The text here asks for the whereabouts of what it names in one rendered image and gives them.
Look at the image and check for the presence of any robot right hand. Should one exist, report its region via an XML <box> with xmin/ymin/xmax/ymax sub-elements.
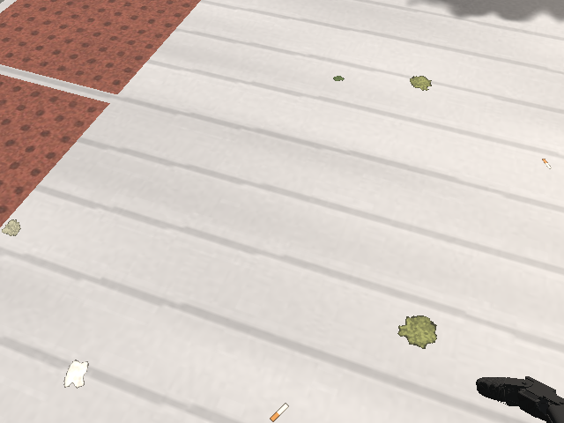
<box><xmin>476</xmin><ymin>376</ymin><xmax>564</xmax><ymax>423</ymax></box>

